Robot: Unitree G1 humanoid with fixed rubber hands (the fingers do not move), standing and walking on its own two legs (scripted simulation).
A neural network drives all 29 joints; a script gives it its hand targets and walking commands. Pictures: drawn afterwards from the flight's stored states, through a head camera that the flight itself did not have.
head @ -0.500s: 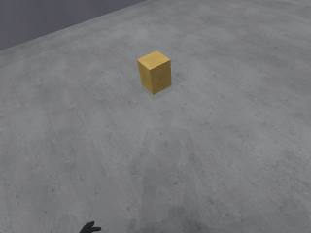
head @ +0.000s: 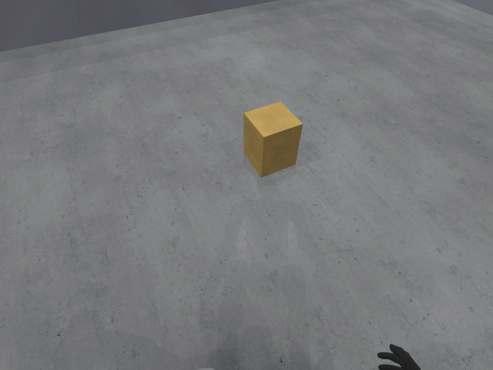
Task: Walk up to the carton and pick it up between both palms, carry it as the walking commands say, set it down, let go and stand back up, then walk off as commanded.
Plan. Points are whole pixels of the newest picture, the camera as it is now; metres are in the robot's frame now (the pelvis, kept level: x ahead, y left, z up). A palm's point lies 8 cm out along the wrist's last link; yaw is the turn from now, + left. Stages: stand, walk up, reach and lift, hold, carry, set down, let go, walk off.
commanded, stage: walk up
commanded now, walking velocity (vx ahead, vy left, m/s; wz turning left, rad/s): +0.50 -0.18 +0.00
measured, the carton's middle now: (270, 139) +1.30 +0.00 -0.61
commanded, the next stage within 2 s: none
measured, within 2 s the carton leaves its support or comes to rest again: neither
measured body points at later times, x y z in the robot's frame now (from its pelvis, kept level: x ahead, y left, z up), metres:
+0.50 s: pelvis +0.24 -0.06 +0.02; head +0.26 -0.08 +0.47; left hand +0.25 +0.19 -0.12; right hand +0.34 -0.33 -0.12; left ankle +0.24 +0.07 -0.64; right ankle +0.25 -0.18 -0.72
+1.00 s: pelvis +0.48 -0.04 +0.01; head +0.52 -0.05 +0.46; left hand +0.62 +0.21 -0.12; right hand +0.44 -0.30 -0.13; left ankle +0.41 +0.09 -0.72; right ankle +0.57 -0.18 -0.70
